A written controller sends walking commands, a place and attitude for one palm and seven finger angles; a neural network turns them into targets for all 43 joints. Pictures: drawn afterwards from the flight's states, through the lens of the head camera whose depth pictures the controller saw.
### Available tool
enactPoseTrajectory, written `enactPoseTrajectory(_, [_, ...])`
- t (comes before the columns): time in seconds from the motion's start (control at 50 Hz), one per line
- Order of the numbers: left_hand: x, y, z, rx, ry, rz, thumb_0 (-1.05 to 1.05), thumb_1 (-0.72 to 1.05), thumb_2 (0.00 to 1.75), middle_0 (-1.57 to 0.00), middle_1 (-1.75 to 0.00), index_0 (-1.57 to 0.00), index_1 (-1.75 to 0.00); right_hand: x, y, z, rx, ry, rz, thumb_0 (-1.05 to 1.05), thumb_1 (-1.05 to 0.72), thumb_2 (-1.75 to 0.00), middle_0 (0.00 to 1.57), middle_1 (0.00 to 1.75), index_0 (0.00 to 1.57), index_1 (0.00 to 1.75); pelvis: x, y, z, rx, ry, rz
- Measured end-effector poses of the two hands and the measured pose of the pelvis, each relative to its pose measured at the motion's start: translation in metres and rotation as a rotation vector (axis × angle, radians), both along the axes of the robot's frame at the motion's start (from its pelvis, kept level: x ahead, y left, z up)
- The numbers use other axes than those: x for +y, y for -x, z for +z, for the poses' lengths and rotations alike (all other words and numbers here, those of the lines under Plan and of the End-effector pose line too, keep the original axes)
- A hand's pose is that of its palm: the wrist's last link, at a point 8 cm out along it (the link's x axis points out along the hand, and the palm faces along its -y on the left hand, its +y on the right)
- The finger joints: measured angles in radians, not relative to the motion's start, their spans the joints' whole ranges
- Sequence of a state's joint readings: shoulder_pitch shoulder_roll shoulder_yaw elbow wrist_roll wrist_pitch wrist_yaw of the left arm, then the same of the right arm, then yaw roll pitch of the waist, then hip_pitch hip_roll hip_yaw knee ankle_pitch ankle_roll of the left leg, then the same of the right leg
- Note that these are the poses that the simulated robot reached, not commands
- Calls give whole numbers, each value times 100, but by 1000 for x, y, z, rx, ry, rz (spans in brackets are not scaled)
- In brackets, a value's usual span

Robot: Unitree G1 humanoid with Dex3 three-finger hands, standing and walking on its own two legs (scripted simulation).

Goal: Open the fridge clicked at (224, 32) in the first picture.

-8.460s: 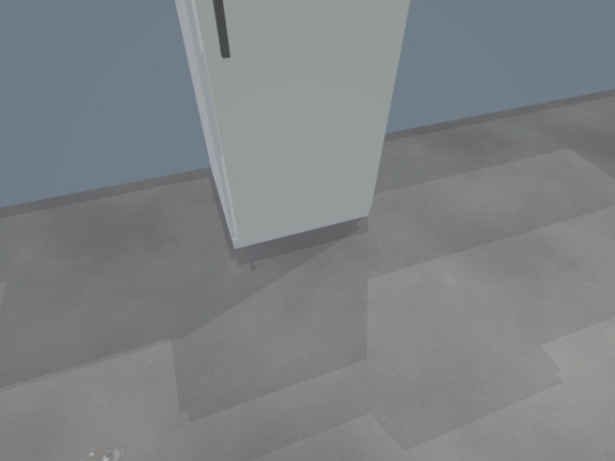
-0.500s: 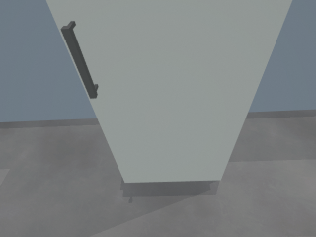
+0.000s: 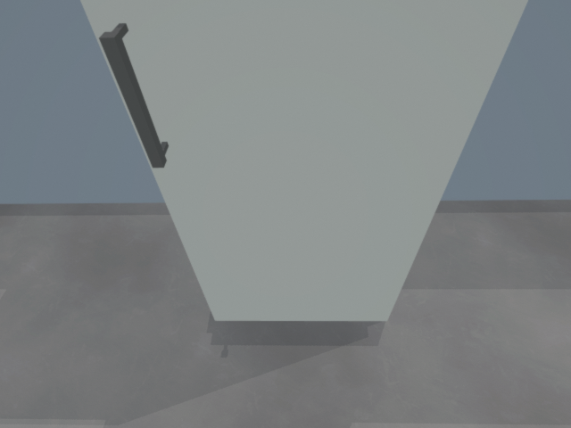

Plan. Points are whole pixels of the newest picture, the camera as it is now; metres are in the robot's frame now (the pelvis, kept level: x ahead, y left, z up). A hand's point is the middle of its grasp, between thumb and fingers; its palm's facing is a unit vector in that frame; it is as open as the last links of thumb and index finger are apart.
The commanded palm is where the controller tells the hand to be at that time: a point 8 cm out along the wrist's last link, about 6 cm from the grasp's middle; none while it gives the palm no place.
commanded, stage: look again from close up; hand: left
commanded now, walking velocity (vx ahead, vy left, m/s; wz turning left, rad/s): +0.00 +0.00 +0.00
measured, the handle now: (142, 102) +0.54 +0.26 +0.19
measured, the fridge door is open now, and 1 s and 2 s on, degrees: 0 0 0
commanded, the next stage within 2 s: shuffle to correct the standing spot in 0.70 s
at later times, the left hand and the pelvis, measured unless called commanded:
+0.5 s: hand out of the picture +0.01 +0.17 -0.17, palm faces +0.03 -0.98 -0.22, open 7.4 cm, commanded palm none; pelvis -0.01 -0.01 +0.00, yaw +0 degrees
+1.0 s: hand out of the picture +0.01 +0.18 -0.18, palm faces +0.06 -0.98 -0.19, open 7.4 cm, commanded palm none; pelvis +0.01 +0.01 +0.00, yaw +1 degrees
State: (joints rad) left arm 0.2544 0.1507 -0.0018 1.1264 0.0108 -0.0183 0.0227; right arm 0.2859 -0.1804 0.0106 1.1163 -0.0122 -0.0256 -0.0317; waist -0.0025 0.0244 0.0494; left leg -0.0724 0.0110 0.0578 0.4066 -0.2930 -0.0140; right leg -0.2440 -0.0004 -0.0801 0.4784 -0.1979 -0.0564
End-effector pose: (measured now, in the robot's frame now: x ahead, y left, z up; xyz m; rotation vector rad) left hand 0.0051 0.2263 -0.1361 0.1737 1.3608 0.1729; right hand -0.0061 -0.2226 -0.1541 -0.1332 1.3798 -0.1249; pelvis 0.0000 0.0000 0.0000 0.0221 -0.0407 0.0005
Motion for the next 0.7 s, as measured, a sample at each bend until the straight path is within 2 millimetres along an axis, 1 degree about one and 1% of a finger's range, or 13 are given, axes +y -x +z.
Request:
enactPoseTrajectory(0.14, [-5, 0, 2, -11, -5, -3, 1, 91, 90, -20, -30, -20, -30, -2, 8, -1, 12, -15, 0, 0, -91, -90, 20, 30, 20, 30, -7, 4, 0, 0, -1, 0])
enactPoseTrajectory(0.3, [-9, 2, 1, -13, -3, -3, 1, 91, 90, -20, -30, -20, -30, -2, 26, 0, 52, -26, -10, 0, -91, -90, 20, 30, 20, 30, -12, 7, 0, 8, 3, 2])
enactPoseTrajectory(0.46, [-10, 2, -1, -12, 7, 3, 1, 91, 90, -20, -30, -20, -30, -4, 41, 4, 91, -14, -20, 0, -91, -90, 20, 30, 20, 30, -12, 7, 1, 14, 5, 4])
enactPoseTrajectory(0.58, [-8, 1, -2, -13, 10, 4, 1, 91, 90, -20, -30, -20, -30, -3, 42, 5, 95, -7, -22, 0, -91, -90, 20, 30, 20, 30, -10, 6, 1, 14, 6, 4])
enactPoseTrajectory(0.7, [-5, -2, -2, -15, 10, 3, 1, 91, 90, -20, -30, -20, -30, 0, 34, 5, 75, -6, -20, 0, -91, -90, 20, 30, 20, 30, -7, 4, 1, 13, 6, 3])
